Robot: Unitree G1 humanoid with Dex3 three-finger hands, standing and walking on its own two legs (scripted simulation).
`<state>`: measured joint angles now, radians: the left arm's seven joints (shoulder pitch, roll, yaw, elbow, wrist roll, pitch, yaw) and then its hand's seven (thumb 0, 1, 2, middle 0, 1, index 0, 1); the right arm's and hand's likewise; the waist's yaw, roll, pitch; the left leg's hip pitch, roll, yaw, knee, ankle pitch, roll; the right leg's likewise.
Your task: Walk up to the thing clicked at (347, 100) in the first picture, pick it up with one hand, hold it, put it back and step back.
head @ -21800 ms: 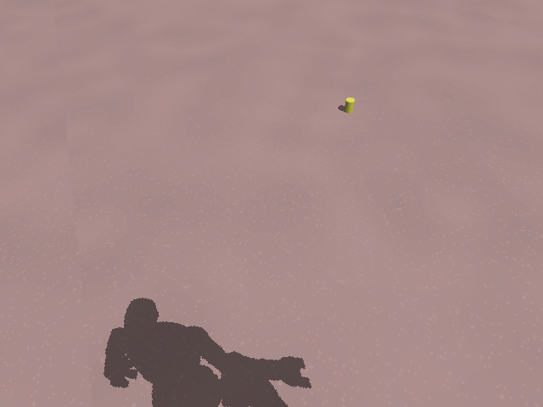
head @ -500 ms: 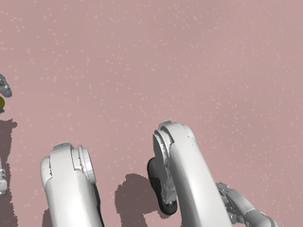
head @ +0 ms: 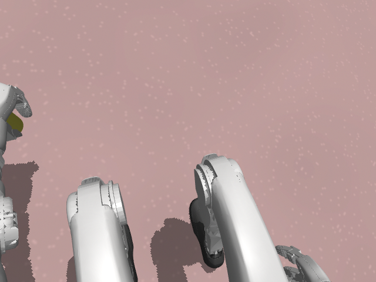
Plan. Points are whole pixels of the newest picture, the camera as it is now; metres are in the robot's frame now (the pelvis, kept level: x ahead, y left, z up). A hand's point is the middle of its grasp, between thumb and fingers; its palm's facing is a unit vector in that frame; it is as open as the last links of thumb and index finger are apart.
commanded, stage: lift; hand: left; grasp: from above
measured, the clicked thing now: (0, 120) +0.47 +0.34 -0.16
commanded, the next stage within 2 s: hold in 1.52 s
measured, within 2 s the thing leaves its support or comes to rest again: neither
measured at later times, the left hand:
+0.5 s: hand out of the picture +0.39 +0.32 +0.01, palm faces -0.43 -0.12 -0.89, open 6.8 cm
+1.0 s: hand out of the picture +0.33 +0.29 +0.21, palm faces -0.45 -0.13 -0.88, open 6.8 cm
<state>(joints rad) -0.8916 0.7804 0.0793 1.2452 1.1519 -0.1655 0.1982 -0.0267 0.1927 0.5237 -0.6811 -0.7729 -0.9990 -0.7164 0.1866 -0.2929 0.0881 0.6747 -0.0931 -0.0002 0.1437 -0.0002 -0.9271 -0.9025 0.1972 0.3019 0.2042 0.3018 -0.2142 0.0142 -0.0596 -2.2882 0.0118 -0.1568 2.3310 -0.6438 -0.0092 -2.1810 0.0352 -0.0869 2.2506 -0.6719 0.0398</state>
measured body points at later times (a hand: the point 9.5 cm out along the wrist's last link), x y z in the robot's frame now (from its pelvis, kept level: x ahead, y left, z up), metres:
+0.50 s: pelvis +0.00 +0.00 +0.11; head +0.18 +0.06 +0.52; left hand +0.41 +0.33 +0.06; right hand +0.13 -0.26 -0.01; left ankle +0.08 +0.13 -0.32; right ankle +0.10 -0.13 -0.32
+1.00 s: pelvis +0.02 +0.00 +0.29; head +0.11 +0.02 +0.73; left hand +0.35 +0.29 +0.26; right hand +0.16 -0.25 +0.17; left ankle +0.08 +0.13 -0.32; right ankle +0.10 -0.13 -0.32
